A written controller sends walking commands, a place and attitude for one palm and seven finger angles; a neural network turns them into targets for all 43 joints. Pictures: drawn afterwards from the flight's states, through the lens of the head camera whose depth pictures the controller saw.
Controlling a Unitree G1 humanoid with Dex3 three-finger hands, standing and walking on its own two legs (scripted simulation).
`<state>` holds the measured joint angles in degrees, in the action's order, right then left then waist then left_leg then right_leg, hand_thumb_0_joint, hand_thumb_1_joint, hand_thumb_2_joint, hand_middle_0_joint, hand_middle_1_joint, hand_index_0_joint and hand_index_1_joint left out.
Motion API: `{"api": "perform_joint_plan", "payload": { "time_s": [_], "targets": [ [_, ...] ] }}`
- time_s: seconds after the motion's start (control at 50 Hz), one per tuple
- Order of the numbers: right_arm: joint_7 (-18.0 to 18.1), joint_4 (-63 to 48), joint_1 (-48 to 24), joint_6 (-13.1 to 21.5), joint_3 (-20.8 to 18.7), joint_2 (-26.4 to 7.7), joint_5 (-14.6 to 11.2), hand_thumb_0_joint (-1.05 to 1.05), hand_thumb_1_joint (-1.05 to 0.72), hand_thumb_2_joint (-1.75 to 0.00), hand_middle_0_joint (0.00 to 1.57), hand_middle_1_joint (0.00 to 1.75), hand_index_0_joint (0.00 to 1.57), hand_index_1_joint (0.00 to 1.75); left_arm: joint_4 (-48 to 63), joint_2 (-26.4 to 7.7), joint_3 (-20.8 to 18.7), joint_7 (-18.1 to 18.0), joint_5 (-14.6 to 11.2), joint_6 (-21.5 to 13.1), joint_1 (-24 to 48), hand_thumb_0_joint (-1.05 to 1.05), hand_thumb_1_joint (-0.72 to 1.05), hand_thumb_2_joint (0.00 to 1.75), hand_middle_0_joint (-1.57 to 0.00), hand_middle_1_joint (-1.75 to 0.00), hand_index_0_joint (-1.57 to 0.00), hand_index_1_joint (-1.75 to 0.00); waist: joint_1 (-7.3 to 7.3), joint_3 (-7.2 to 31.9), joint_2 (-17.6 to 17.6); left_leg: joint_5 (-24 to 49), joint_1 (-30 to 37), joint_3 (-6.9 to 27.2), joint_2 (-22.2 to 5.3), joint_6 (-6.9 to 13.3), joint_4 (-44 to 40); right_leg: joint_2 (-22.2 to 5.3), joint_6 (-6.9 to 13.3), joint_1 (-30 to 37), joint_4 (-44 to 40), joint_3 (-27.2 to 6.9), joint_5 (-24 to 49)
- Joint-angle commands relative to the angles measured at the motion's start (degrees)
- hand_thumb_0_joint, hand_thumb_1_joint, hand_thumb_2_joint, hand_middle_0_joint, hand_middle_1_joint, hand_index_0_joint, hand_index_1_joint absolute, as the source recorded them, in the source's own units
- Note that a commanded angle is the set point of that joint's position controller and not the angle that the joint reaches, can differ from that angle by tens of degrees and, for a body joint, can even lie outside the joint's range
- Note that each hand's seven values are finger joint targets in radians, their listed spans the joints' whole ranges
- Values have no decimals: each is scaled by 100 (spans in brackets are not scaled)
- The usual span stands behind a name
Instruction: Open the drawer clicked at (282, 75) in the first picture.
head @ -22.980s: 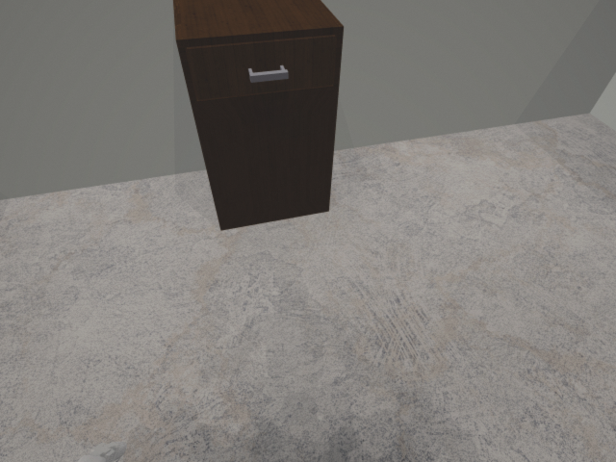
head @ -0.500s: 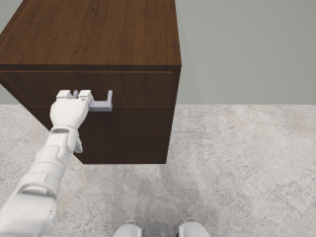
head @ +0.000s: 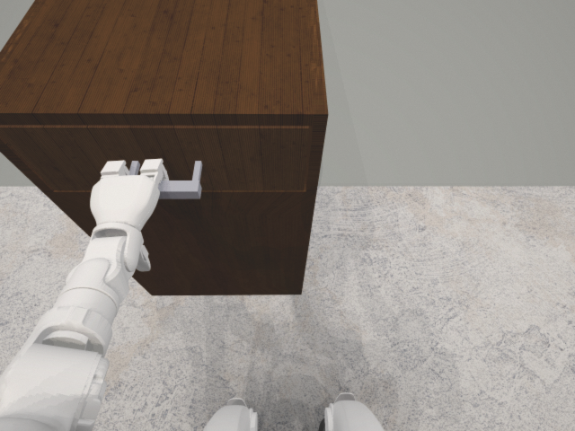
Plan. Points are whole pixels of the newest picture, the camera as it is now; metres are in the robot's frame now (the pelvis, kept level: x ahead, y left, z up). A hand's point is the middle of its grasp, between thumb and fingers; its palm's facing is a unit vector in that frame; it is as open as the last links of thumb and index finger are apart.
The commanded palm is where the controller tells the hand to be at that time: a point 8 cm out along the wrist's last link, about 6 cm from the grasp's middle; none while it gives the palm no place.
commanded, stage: close the thumb around the handle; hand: left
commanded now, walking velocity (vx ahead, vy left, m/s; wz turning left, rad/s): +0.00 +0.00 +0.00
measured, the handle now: (164, 178) +0.49 +0.20 +0.00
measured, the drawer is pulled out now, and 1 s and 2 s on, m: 0.00 0.02 0.15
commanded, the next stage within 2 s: pull the drawer open in 0.58 s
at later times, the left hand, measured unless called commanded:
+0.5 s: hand (141, 213) +0.44 +0.24 -0.02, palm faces -0.07 -0.01 -1.00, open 5.7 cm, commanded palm +0.42 +0.22 +0.03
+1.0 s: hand (138, 227) +0.41 +0.24 -0.02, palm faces -0.06 -0.05 -1.00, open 5.4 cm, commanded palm +0.37 +0.22 +0.03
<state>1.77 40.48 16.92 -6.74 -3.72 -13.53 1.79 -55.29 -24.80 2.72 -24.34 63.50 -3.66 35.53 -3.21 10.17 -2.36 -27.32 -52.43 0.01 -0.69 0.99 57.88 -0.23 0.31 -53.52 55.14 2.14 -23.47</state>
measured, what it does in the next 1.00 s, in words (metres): stands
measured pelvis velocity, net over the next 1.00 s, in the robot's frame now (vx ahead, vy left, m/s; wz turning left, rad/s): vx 0.02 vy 0.01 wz -0.03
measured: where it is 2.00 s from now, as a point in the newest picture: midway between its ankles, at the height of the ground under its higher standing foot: outside the picture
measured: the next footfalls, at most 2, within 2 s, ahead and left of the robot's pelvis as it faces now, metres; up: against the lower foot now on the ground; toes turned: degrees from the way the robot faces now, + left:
none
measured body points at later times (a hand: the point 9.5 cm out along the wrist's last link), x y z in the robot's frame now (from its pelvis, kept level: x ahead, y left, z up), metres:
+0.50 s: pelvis +0.00 +0.00 +0.00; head +0.11 +0.00 +0.44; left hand +0.44 +0.24 +0.03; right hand +0.05 -0.27 -0.14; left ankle -0.01 +0.11 -0.67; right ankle +0.02 -0.12 -0.67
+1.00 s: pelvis +0.02 +0.01 +0.01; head +0.12 +0.00 +0.45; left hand +0.41 +0.24 +0.03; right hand +0.08 -0.26 -0.13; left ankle -0.01 +0.11 -0.67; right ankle +0.02 -0.12 -0.67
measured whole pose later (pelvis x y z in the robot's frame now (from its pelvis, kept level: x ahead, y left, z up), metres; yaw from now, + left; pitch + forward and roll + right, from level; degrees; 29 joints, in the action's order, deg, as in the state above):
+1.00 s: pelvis +0.02 +0.01 +0.01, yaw -2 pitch +21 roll -2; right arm 0.2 38.6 16.6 -9.1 -4.1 -13.2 1.5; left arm -42.4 -22.7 1.5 -24.6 62.3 -2.8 22.1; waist -2.1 10.8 -2.8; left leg -28.4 -47.1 -1.8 -1.1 1.8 54.5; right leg 0.4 -0.6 -48.9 51.6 0.2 -23.8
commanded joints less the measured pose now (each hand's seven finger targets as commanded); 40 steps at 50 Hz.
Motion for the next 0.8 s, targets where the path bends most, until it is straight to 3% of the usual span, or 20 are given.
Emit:
{"api": "perform_joint_plan", "payload": {
  "time_s": [0.0, 0.08, 0.12, 0.18, 0.2, 0.22, 0.26, 0.28, 0.36, 0.42, 0.54, 0.58, 0.64, 0.66, 0.68, 0.72, 0.78],
  "targets": [
    [49, -394, 596, 119, -303, -868, 21, 0, -90, -90, 20, 30, 20, 30, 1104, -812, -201, -115, 8, -372, 1861, 0, -11, 47, -33, -124, -33, -124, -214, 2294, 3, 2085, 1557, 23, 165, 149, -590, 290, 239, 1168, -570, 8, 1628],
    [27, -385, 585, 108, -315, -840, 5, 0, -90, -90, 20, 30, 20, 30, 1064, -693, -123, -167, 36, -390, 1722, 0, 12, 56, -34, -127, -34, -127, -208, 2118, -12, 2011, 1467, -10, 161, 142, -587, 292, 232, 1109, -591, 10, 1580],
    [25, -376, 577, 95, -297, -874, 4, 0, -90, -90, 20, 30, 20, 30, 1028, -864, -226, -198, 60, -368, 1814, 0, 23, 61, -35, -128, -35, -128, -223, 2040, -12, 1968, 1400, 12, 155, 140, -588, 290, 232, 1027, -569, 15, 1515],
    [19, -368, 599, 88, -308, -876, -5, 0, -90, -90, 20, 30, 20, 30, 920, -717, -77, -232, 86, -274, 1928, 0, 40, 68, -36, -130, -36, -130, -307, 1962, 38, 1841, 1372, 8, 165, 147, -603, 289, 226, 964, -623, 24, 1400],
    [19, -370, 597, 91, -301, -890, -1, 0, -90, -90, 20, 30, 20, 30, 961, -832, -171, -245, 90, -260, 2015, 0, 45, 71, -37, -130, -37, -130, -273, 2042, -47, 1908, 1430, 36, 165, 137, -602, 290, 241, 940, -579, 35, 1405],
    [6, -361, 618, 85, -304, -877, -12, 0, -90, -90, 20, 30, 20, 30, 936, -663, 3, -253, 108, -219, 2102, 0, 51, 73, -37, -131, -37, -131, -333, 2042, -152, 1911, 1502, 44, 160, 128, -609, 294, 238, 844, -590, 53, 1364],
    [3, -343, 646, 84, -310, -886, -9, 0, -90, -90, 20, 30, 20, 30, 846, -731, -52, -245, 112, -144, 2072, 0, 62, 78, -38, -132, -38, -132, -301, 2079, -153, 1978, 1535, 32, 163, 125, -600, 302, 238, 866, -595, 54, 1409],
    [11, -336, 652, 76, -315, -896, -11, 0, -90, -90, 20, 30, 20, 30, 832, -737, -51, -240, 104, -111, 2145, 0, 68, 80, -38, -133, -38, -133, -359, 2093, 10, 1951, 1549, 43, 148, 137, -592, 303, 225, 870, -612, 57, 1402],
    [17, -357, 674, 61, -307, -886, -9, 0, -90, -90, 20, 30, 20, 30, 926, -727, -46, -147, 46, -98, 2109, 0, 90, 90, -40, -135, -40, -135, -289, 2331, -117, 2213, 1721, 35, 148, 123, -597, 304, 229, 1004, -590, 54, 1614],
    [26, -350, 668, 60, -296, -879, -16, 0, -90, -90, 20, 30, 20, 30, 830, -632, 51, -83, 40, -110, 2165, 0, 90, 90, -40, -135, -40, -135, -349, 2093, -129, 2096, 1674, 63, 134, 120, -624, 308, 230, 859, -618, 74, 1467],
    [32, -405, 661, 67, -304, -859, -3, 0, -90, -90, 20, 30, 20, 30, 938, -571, 15, -20, -16, -273, 1893, 0, 90, 90, -40, -135, -40, -135, -269, 2123, -9, 2175, 1651, 48, 130, 132, -627, 312, 235, 1009, -598, 64, 1577],
    [25, -421, 624, 59, -301, -867, -2, 0, -90, -90, 20, 30, 20, 30, 1032, -769, -162, -44, 1, -334, 1694, 0, 90, 90, -40, -135, -40, -135, -169, 2184, -69, 2150, 1611, 17, 140, 123, -638, 302, 243, 1111, -592, 52, 1589],
    [21, -395, 629, 47, -297, -873, -4, 0, -90, -90, 20, 30, 20, 30, 924, -782, -183, -81, 44, -343, 1632, 0, 90, 90, -40, -135, -40, -135, -199, 1990, 62, 2127, 1506, 27, 128, 134, -623, 314, 246, 1018, -580, 60, 1563],
    [13, -423, 602, 57, -302, -866, 13, 0, -90, -90, 20, 30, 20, 30, 1132, -692, -96, -100, 22, -377, 1768, 0, 90, 90, -40, -135, -40, -135, -224, 2098, -97, 2132, 1545, -4, 130, 136, -610, 305, 239, 1048, -586, 40, 1611],
    [4, -420, 619, 41, -312, -862, 10, 0, -90, -90, 20, 30, 20, 30, 1081, -805, -247, -124, 49, -366, 1460, 0, 90, 90, -40, -135, -40, -135, -125, 2179, -49, 2281, 1635, 13, 125, 121, -626, 314, 256, 1110, -558, 66, 1676],
    [-27, -494, 579, 10, -322, -845, 13, 0, -90, -90, 20, 30, 20, 30, 1278, -720, -287, -147, -25, -369, 1065, 0, 90, 90, -40, -135, -40, -135, 5, 2449, -134, 2655, 1841, -11, 117, 101, -638, 322, 260, 1315, -524, 74, 1942],
    [-72, -554, 491, -18, -348, -810, -1, 0, -90, -90, 20, 30, 20, 30, 1592, -415, -119, -161, -94, -342, 619, 0, 90, 90, -40, -135, -40, -135, 45, 2451, -120, 2998, 2023, -21, 73, 83, -682, 329, 249, 1423, -578, 83, 2127]
  ]
}}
